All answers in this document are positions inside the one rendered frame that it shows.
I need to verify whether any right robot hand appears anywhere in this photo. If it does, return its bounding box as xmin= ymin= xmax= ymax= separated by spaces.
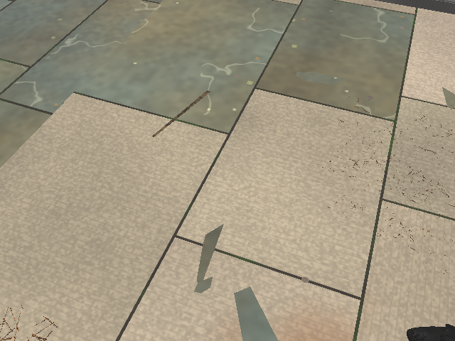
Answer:
xmin=407 ymin=324 xmax=455 ymax=341

